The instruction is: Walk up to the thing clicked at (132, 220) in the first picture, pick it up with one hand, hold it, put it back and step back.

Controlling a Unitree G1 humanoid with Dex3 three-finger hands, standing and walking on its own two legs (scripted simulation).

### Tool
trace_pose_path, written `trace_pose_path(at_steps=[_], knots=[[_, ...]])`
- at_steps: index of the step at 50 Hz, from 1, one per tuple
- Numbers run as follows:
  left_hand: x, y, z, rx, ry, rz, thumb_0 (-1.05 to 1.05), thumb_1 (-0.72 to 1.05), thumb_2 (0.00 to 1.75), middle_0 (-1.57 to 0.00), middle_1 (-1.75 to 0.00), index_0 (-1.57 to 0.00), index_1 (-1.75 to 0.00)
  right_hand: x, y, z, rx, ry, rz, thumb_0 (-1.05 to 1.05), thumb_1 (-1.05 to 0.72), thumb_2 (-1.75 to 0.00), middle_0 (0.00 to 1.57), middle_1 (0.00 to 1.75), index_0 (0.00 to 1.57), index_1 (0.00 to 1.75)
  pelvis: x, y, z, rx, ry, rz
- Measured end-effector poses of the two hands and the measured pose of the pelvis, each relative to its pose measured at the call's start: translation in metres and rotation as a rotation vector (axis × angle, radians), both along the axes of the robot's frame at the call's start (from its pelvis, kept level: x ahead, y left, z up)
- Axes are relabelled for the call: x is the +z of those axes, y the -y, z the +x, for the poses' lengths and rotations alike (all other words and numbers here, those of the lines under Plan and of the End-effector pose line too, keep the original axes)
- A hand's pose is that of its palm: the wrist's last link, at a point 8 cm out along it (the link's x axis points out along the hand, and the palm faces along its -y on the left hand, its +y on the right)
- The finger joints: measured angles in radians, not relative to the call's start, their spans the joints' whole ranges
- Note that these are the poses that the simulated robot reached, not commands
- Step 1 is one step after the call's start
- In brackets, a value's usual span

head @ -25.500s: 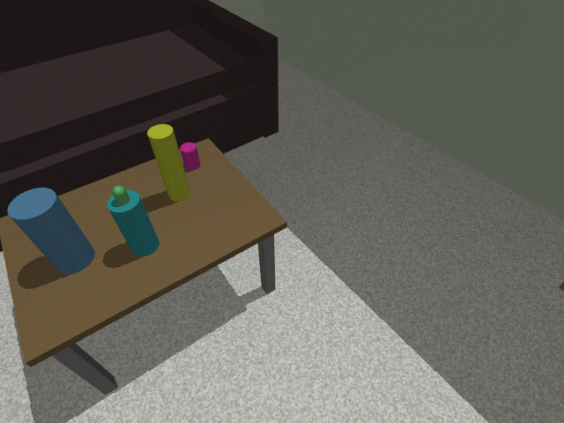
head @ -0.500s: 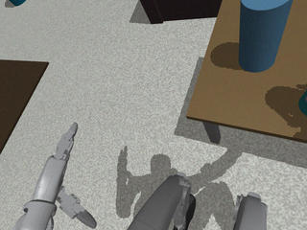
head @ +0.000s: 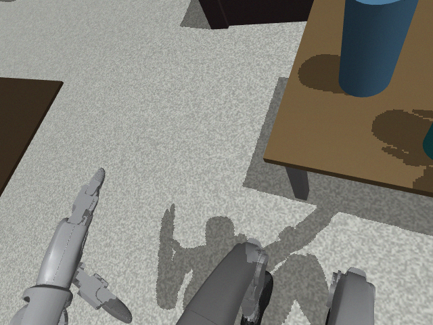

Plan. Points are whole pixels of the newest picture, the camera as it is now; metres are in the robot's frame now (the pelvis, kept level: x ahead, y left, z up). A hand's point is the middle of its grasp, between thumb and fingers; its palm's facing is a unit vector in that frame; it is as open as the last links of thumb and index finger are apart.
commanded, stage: open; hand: right
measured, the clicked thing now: out of the picture +0.54 -0.24 -0.03
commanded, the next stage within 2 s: withdraw in 0.20 s
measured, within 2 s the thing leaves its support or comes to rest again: rests again in 1.42 s
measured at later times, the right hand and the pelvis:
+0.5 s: hand out of the picture +0.55 -0.28 -0.03, palm faces +0.32 +0.95 +0.00, open 14.9 cm; pelvis +0.00 +0.00 -0.01, yaw +1 degrees
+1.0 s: hand out of the picture +0.54 -0.39 +0.08, palm faces +0.47 +0.87 -0.16, open 16.9 cm; pelvis +0.02 -0.02 +0.06, yaw +0 degrees
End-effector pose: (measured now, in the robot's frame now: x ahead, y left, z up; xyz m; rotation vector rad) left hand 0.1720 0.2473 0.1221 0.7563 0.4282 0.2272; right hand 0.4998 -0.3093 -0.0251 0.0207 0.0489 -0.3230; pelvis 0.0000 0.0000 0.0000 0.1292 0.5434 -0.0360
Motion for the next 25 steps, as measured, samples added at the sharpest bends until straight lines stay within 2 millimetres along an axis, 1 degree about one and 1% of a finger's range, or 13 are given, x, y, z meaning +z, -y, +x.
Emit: trace_pose_path(at_steps=[5, 10, 18, 22, 25], knots=[[-0.002, 0.003, -0.003, 0.001, 0.006, -0.016, -0.01, -0.51, 0.04, -0.07, -0.05, -0.08, -0.04, 0.007, 0.002, 0.009, 0.012, -0.003, -0.002, -0.02, 0.50, -0.46, 0.90, 0.71, 0.90, 0.71, -0.002, 0.001, -0.002, -0.001, -0.009, -0.001], [-0.004, 0.007, -0.007, -0.001, -0.003, -0.022, -0.01, -0.52, 0.05, -0.07, -0.05, -0.08, -0.05, 0.005, 0.002, 0.014, 0.014, -0.006, 0.002, -0.01, 0.49, -0.35, 0.83, 0.61, 0.84, 0.61, -0.007, 0.003, -0.004, 0.003, -0.017, -0.003], [-0.001, 0.007, -0.011, 0.007, -0.021, 0.006, -0.01, -0.54, 0.06, -0.07, -0.05, -0.07, -0.05, -0.008, 0.003, 0.015, 0.009, -0.017, 0.003, 0.00, 0.47, -0.23, 0.62, 0.43, 0.63, 0.43, -0.010, 0.004, -0.005, 0.008, -0.022, -0.001], [0.003, 0.002, -0.012, 0.023, -0.027, 0.035, -0.01, -0.54, 0.06, -0.07, -0.05, -0.07, -0.05, -0.007, 0.007, 0.014, 0.012, -0.012, -0.007, 0.00, 0.45, -0.23, 0.48, 0.36, 0.49, 0.36, -0.010, 0.004, -0.005, 0.007, -0.022, 0.002], [0.006, -0.004, -0.013, 0.045, -0.027, 0.052, -0.01, -0.54, 0.06, -0.07, -0.05, -0.07, -0.05, -0.003, 0.014, 0.014, -0.002, -0.009, -0.011, 0.00, 0.42, -0.22, 0.40, 0.32, 0.41, 0.32, -0.008, 0.005, -0.004, 0.009, -0.019, 0.005]])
